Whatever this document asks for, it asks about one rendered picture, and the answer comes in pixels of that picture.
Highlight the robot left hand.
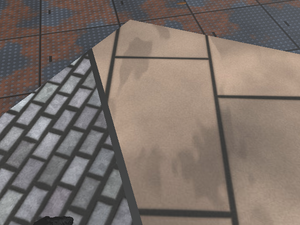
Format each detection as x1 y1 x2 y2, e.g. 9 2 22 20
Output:
33 216 74 225

